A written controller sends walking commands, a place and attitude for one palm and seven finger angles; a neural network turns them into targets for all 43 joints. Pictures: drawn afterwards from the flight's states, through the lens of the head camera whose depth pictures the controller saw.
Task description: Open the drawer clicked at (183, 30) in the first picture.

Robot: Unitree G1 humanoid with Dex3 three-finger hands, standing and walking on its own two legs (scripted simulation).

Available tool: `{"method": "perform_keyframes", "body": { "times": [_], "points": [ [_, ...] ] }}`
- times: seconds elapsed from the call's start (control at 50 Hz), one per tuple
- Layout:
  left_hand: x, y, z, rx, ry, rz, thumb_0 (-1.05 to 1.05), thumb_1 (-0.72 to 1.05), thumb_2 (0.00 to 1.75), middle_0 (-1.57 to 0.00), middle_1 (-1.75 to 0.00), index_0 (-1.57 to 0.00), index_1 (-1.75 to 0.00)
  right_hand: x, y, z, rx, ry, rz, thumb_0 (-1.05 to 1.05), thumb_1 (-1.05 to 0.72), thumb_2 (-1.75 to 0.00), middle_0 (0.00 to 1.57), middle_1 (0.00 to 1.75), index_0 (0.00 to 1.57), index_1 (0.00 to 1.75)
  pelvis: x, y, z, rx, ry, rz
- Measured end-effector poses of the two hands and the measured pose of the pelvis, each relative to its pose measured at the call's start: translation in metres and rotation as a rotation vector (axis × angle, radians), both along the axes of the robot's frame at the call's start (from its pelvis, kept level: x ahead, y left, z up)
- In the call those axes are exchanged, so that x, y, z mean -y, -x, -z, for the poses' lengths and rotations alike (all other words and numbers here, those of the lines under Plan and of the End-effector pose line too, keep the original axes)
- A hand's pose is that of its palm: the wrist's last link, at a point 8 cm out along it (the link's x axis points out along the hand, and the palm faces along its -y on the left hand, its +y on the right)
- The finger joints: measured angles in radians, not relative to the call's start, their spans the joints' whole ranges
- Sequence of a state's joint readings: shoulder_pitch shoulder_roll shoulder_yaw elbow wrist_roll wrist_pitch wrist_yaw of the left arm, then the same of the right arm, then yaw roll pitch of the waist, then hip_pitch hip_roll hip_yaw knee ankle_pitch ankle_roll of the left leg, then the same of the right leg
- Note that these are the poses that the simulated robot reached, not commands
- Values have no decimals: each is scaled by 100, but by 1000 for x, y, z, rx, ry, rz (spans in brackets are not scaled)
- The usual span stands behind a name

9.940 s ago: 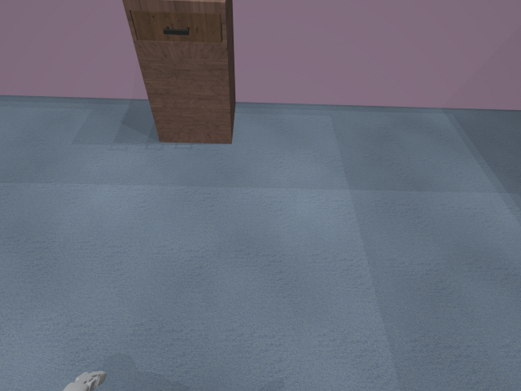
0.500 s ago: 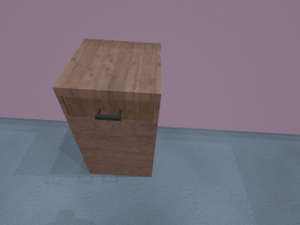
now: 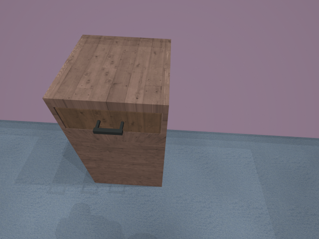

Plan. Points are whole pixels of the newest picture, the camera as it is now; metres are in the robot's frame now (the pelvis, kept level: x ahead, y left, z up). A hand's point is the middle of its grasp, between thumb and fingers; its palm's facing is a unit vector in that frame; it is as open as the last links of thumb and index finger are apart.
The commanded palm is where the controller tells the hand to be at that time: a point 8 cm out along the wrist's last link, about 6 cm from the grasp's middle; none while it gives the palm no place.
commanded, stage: come to a stop and stand still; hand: left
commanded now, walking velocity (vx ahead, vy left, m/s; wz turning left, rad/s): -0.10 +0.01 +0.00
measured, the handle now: (109, 127) +0.50 +0.23 -0.12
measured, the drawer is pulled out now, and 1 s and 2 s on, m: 0.00 0.00 0.00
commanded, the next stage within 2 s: look again from close up in 1.48 s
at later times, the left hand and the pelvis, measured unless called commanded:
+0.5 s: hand out of the picture +0.01 +0.20 -0.18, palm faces +0.02 -0.98 -0.21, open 7.4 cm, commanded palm none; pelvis -0.03 +0.02 -0.01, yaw +0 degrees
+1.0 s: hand out of the picture +0.00 +0.20 -0.18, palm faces +0.00 -0.98 -0.18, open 7.4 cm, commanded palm none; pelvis +0.00 +0.03 -0.01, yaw +0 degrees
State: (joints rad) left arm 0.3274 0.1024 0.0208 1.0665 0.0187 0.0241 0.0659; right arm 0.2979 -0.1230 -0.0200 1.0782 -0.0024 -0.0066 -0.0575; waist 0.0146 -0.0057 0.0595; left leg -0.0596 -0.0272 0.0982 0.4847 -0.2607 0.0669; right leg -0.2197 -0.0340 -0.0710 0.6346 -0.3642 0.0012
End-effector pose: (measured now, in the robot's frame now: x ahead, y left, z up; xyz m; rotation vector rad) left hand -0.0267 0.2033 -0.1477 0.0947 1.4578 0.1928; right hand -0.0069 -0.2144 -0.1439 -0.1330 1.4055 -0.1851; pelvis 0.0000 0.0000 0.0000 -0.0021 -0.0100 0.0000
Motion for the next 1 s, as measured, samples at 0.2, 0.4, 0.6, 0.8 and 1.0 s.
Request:
{"method": "perform_keyframes", "body": {
  "times": [0.2, 0.4, 0.6, 0.8, 1.0],
  "points": [
    [-19, -32, 3, 104, -99, 14, 0, 91, 90, -19, -30, -20, -30, 24, -27, 24, 13, -8, -25, 1, -92, -90, 19, 30, 20, 30, 13, -1, 17, -6, 4, -40],
    [-33, -30, 12, 171, -48, 64, 0, 90, 90, -20, -30, -20, -30, 10, -57, 7, 243, 21, -74, 1, -93, -90, 19, 30, 20, 30, -12, 21, 21, 41, 13, 0],
    [-56, -27, -2, 191, -47, 108, 0, 90, 90, -20, -30, -20, -30, -13, -30, 1, 214, -2, -79, 0, -94, -90, 20, 30, 20, 30, -29, 29, 11, 9, 5, 11],
    [-61, -12, 0, 97, -42, 96, 0, 90, 90, -19, -30, -20, -30, -17, 11, 6, 46, -10, -58, 1, -92, -90, 20, 30, 20, 30, -32, 15, 9, -3, 1, 8],
    [-43, -24, 6, 65, -1, 87, 0, 90, 90, -19, -30, -20, -30, -26, 8, 9, 0, -28, -44, 1, -91, -90, 19, 30, 20, 30, -30, -3, 9, 1, 2, 9]
  ]
}}
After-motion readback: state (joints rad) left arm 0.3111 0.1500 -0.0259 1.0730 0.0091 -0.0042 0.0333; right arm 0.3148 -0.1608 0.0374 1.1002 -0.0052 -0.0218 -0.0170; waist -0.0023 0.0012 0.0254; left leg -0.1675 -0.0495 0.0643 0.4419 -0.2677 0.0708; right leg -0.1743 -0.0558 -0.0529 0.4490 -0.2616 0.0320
